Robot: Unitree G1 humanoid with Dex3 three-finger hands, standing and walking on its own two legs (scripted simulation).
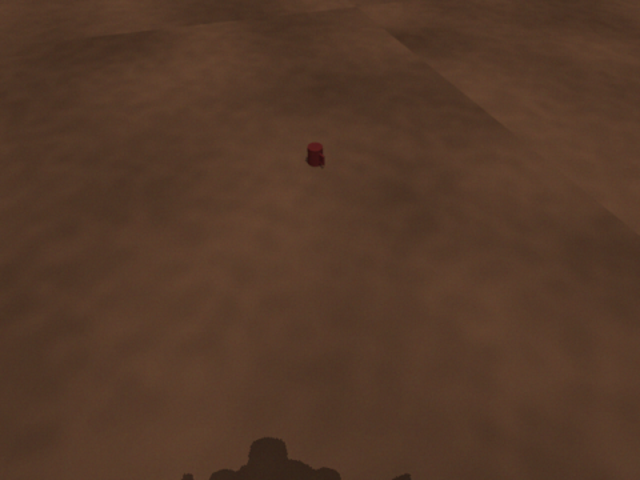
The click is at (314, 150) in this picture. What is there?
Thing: mug
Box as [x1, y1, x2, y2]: [308, 142, 324, 166]
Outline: 310,143 308,145 308,163 313,166 317,166 320,164 323,165 324,156 322,154 321,144 316,142
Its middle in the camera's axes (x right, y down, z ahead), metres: -0.01 -0.43 +2.01
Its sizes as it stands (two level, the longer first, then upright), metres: 0.113 0.079 0.099
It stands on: the floor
